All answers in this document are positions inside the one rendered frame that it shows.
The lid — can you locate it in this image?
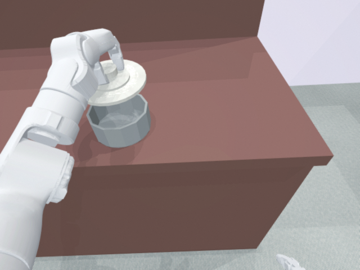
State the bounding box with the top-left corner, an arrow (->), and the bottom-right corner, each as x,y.
88,60 -> 146,106

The knob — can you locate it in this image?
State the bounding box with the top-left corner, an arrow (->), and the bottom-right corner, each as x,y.
101,62 -> 118,79

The pot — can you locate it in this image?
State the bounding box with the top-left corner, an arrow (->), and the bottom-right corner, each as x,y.
86,94 -> 151,148

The right robot hand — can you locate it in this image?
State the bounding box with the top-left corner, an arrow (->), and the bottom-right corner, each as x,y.
276,254 -> 306,270

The robot left upper arm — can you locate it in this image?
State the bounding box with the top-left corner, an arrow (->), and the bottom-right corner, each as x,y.
0,138 -> 74,270

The table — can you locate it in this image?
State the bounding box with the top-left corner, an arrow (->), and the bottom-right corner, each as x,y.
0,0 -> 334,257

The robot left forearm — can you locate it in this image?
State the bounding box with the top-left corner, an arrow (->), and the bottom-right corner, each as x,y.
0,32 -> 100,176

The left robot hand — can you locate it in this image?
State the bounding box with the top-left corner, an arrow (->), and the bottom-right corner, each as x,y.
82,29 -> 124,85

